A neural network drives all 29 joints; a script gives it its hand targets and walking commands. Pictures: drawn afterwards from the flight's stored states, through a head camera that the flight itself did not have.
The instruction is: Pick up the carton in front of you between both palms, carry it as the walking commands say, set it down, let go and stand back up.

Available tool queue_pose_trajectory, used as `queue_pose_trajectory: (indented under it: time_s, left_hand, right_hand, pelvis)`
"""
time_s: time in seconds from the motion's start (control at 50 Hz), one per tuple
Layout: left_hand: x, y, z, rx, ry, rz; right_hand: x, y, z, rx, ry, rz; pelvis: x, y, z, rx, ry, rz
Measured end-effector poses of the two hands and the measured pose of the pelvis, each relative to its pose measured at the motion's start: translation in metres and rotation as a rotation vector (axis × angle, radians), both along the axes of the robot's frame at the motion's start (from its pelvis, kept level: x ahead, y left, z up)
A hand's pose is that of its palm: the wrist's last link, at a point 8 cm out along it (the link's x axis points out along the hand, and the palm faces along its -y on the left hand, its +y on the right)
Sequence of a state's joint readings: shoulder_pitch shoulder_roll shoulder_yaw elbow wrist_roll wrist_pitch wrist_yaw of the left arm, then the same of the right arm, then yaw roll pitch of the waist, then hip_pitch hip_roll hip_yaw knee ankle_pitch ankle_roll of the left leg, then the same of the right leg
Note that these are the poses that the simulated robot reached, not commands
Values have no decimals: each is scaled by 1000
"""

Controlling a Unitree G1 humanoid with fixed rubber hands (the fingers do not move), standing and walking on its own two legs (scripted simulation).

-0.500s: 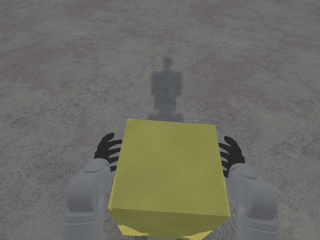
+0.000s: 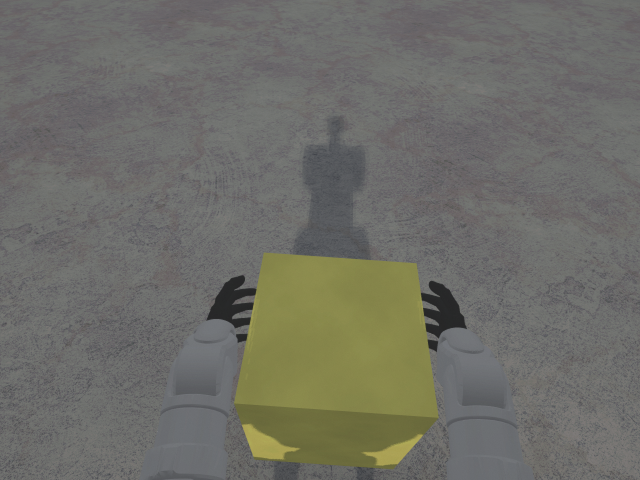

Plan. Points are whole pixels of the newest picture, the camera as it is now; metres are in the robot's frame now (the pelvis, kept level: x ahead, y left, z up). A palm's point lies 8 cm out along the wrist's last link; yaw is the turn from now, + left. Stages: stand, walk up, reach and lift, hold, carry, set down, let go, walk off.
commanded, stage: carry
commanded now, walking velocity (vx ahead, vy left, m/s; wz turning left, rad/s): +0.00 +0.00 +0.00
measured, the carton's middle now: (331, 366) +0.28 +0.00 -0.05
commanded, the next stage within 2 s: hold in 0.72 s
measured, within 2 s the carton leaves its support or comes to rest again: neither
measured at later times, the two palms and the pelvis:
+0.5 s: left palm (212, 334) +0.27 +0.16 +0.04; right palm (447, 342) +0.28 -0.14 +0.04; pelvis -0.01 +0.01 +0.00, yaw +0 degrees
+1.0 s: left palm (187, 361) +0.23 +0.18 +0.04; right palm (430, 348) +0.27 -0.12 +0.04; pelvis -0.03 +0.00 +0.01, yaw +6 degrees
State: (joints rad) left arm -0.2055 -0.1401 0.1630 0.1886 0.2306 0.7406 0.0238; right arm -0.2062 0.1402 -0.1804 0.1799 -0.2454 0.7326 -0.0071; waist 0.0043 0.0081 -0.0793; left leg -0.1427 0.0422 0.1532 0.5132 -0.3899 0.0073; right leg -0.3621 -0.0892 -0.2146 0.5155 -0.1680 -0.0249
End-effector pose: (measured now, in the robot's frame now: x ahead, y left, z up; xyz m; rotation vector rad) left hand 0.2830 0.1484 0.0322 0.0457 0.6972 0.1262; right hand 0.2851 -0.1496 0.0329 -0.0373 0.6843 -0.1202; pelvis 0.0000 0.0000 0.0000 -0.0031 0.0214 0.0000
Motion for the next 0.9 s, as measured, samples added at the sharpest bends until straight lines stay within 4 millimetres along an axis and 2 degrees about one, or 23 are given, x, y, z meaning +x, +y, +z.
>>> queue_pose_trajectory:
  time_s: [0.24, 0.72, 0.9]
  left_hand:
    - [-3, 4, 8, -4, -50, 5]
    - [-12, 11, 7, 1, -33, 3]
    - [-35, 24, 5, 15, -19, 43]
  right_hand:
    - [-3, 4, 8, 9, -50, -6]
    - [-12, 10, 7, 3, -32, -5]
    - [-22, 23, 3, 1, -23, 48]
  pelvis:
    - [-10, 4, -1, 0, 5, 2]
    - [-16, 11, -2, 0, 1, 1]
    - [-24, 8, 9, -1, -106, 70]
